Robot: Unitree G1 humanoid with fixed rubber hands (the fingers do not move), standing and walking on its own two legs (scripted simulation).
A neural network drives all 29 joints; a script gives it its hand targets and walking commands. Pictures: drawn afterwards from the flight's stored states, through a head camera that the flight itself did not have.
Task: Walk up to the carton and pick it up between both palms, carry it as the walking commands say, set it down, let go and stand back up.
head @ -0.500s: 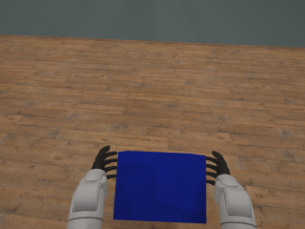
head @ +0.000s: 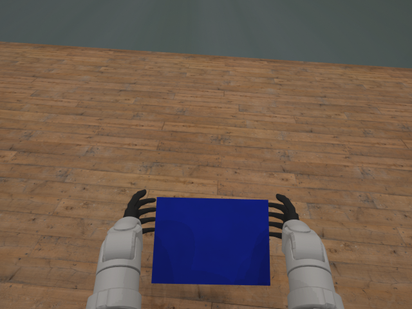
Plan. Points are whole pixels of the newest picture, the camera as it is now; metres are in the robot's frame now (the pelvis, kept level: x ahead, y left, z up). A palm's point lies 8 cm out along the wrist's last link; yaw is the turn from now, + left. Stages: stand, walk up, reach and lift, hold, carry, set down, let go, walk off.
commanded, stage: set down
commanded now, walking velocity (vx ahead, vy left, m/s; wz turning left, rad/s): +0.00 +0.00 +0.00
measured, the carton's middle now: (210, 234) +0.34 +0.02 -0.09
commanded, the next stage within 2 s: none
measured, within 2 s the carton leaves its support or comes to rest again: neither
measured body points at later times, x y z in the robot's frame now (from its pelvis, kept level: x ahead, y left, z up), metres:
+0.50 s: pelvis +0.03 -0.02 -0.01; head +0.09 -0.03 +0.43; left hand +0.35 +0.16 -0.05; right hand +0.36 -0.17 -0.06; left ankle +0.06 +0.13 -0.74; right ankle +0.04 -0.13 -0.74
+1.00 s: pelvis +0.00 -0.01 -0.08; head +0.19 -0.01 +0.33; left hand +0.36 +0.15 -0.17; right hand +0.37 -0.17 -0.18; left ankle +0.07 +0.13 -0.74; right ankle +0.04 -0.14 -0.74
